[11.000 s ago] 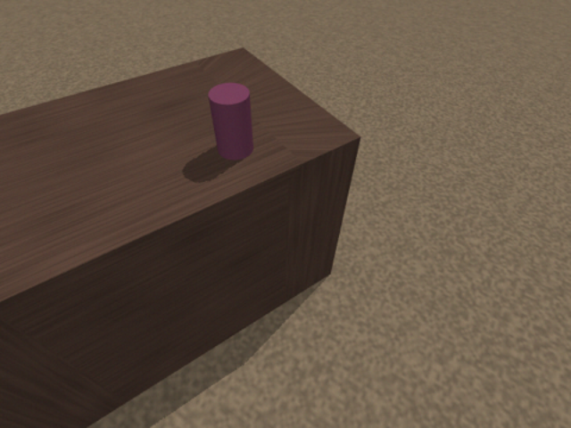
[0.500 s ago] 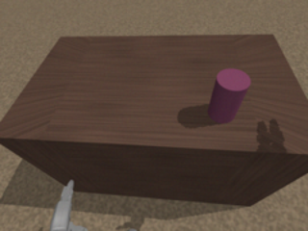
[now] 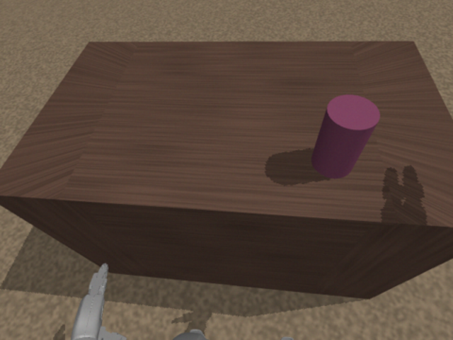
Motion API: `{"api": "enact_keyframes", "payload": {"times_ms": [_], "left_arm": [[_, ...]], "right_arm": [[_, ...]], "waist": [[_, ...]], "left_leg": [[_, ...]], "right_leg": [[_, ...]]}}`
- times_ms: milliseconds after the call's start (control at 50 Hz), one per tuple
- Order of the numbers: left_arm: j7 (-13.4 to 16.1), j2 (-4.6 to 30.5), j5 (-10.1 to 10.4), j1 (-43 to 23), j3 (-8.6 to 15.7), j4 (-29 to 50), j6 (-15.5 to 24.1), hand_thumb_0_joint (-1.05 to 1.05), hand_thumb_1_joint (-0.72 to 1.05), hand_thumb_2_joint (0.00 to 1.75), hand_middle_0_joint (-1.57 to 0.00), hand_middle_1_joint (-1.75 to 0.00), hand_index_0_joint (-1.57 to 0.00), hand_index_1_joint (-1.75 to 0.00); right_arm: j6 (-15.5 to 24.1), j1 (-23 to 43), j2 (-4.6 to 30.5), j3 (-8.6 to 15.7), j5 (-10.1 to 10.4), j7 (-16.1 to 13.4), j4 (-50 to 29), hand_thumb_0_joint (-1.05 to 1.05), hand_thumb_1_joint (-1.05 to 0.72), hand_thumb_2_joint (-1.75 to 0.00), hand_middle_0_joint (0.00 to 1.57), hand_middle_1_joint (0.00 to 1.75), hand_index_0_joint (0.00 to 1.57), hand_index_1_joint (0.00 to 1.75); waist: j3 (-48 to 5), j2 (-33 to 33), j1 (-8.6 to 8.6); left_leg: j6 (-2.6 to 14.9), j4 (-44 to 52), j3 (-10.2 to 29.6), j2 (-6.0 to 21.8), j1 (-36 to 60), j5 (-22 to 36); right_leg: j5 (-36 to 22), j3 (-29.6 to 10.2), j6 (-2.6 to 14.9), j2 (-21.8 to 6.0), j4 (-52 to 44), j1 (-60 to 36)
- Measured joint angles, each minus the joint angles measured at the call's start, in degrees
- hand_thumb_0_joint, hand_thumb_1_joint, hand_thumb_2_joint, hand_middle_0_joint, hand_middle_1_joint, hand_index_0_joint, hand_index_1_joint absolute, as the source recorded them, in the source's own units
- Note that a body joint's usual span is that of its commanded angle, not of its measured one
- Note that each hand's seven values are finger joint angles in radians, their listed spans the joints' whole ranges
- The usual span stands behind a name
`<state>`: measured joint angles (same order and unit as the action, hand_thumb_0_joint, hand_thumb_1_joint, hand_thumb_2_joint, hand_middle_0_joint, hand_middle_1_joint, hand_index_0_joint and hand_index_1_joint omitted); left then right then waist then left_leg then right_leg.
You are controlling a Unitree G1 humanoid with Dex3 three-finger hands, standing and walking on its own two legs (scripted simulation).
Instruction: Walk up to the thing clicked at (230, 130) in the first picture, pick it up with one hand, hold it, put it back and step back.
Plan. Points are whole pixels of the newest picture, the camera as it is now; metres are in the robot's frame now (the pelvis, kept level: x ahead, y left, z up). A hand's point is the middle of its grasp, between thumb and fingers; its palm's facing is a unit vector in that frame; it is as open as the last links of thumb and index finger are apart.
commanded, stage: go down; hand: right
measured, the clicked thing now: (341, 139) +0.49 -0.18 +0.03
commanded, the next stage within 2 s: approach in 0.30 s
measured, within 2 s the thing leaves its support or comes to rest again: neither
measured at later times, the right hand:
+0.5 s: hand out of the picture +0.40 -0.38 +0.15, palm faces +0.21 +0.98 -0.01, open 17.5 cm
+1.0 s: hand (384, 153) +0.45 -0.25 +0.04, palm faces +0.12 +0.99 +0.06, open 17.5 cm
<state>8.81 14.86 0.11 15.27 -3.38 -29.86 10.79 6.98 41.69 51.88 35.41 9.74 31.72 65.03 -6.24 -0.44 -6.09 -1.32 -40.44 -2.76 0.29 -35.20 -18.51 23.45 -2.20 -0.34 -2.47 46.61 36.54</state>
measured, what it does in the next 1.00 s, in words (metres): stands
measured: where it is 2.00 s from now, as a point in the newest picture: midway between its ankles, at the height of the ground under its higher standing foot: outside the picture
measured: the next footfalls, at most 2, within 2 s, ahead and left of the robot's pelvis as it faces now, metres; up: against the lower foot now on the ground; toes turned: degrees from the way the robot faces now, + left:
none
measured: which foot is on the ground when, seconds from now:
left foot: down 0.00-1.00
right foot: down 0.00-1.00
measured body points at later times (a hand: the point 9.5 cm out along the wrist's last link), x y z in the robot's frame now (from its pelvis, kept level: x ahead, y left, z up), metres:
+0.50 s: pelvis +0.00 +0.01 +0.00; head +0.07 -0.02 +0.44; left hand +0.15 +0.27 -0.06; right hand +0.38 -0.43 +0.15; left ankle +0.01 +0.14 -0.71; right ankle -0.01 -0.12 -0.71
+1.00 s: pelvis -0.02 +0.00 -0.03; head +0.09 -0.04 +0.41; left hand +0.12 +0.28 -0.06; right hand +0.44 -0.31 +0.03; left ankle +0.01 +0.14 -0.71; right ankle -0.01 -0.12 -0.71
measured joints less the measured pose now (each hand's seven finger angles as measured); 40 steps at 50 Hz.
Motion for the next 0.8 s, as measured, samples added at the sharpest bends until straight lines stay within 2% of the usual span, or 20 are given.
{"api": "enact_keyframes", "payload": {"times_ms": [160,260,360,480,560,660,740,800], "left_arm": [[-0.12,0.29,0.11,-0.08,-0.49,2.34,-0.23,-0.01,-0.55,0.08,-0.06,-0.06,-0.05,-0.06],[-0.16,0.5,0.13,0.93,-0.24,2.3,-0.41,-0.01,-0.55,0.08,-0.06,-0.06,-0.05,-0.06],[-0.16,0.54,0.12,0.23,-0.28,1.36,-0.91,-0.01,-0.55,0.07,-0.05,-0.05,-0.05,-0.06],[-0.18,0.49,0.19,-0.32,-0.91,2.54,-0.5,-0.01,-0.55,0.07,-0.05,-0.05,-0.05,-0.06],[-0.36,0.46,0.12,0.33,-0.39,2.62,-0.21,-0.01,-0.55,0.07,-0.06,-0.05,-0.05,-0.06],[-0.79,0.1,-0.07,-0.07,-0.35,1.55,-0.05,-0.01,-0.55,0.06,-0.06,-0.05,-0.05,-0.06],[-1.29,-0.28,-0.62,-0.63,-0.21,3.43,0.14,-0.01,-0.55,0.06,-0.06,-0.06,-0.06,-0.06],[-1.89,-0.33,-1.04,-0.6,0.18,5.44,0.26,-0.01,-0.54,0.06,-0.06,-0.06,-0.06,-0.06]], "right_arm": [[0.49,-0.89,-0.58,1.11,0.46,1.4,0.73,-0.01,0.54,-0.04,0.05,0.05,0.06,0.05],[0.46,-1.55,-1.1,2.34,-0.03,0.84,-0.43,-0.01,0.54,-0.04,0.06,0.05,0.06,0.05],[0.87,-0.46,0.56,1.91,-0.36,0.16,0.5,-0.01,0.54,-0.04,0.06,0.05,0.06,0.05],[1.08,-0.97,0.83,1.05,0.31,1.63,1.96,-0.01,0.55,-0.04,0.05,0.05,0.06,0.05],[1.41,-2.28,-0.92,0.16,0.86,1.96,1.44,-0.01,0.55,-0.04,0.05,0.05,0.06,0.05],[3.54,-1.97,-3.84,-2.79,1.67,1.02,0.8,-0.01,0.54,-0.04,0.05,0.04,0.06,0.04],[5.28,-1.51,-7.42,-5.28,1.75,-0.36,-0.02,-0.01,0.53,-0.04,0.05,0.04,0.05,0.04],[6.7,-1.7,-10.72,-5.9,1.83,-1.88,-0.53,-0.01,0.53,-0.04,0.05,0.04,0.05,0.04]], "waist": [[-0.09,0.09,-0.44],[-0.54,-0.27,-0.46],[0.12,-0.25,-0.29],[0.04,0.03,-0.37],[-0.5,-0.05,-0.16],[-0.56,-0.66,-0.1],[-0.25,-1.05,-0.81],[-0.19,-1.28,-1.81]], "left_leg": [[0.21,-0.86,0.09,0.02,-1.09,-0.32],[0.49,-1.1,-0.16,-0.14,-0.64,-0.66],[0.68,-1.59,-0.39,-0.25,-1.1,-0.72],[0.59,-2.14,-0.44,0.04,-1.92,-0.77],[0.51,-2.74,-0.38,0.28,-2.35,-1.05],[0.47,-4.72,-0.34,0.46,-4.63,-1.56],[0.37,-6.61,-0.17,0.58,-7.35,-1.85],[0.28,-7.87,0.11,0.53,-9.21,-2.07]], "right_leg": [[-0.07,0.07,-0.21,0.01,0.11,0.7],[0.12,-0.2,-0.49,-0.15,0.16,0.23],[0.14,-0.46,-0.62,-0.26,0.65,0.74],[-0.06,-0.52,-0.55,0.04,0.85,1.48],[0.08,-0.49,-0.47,0.27,1.24,1.83],[0.52,-0.51,-0.39,0.45,3.07,4.05],[0.81,-0.42,-0.31,0.57,4.88,6.7],[1.14,-0.19,-0.25,0.51,6.15,8.44]]}}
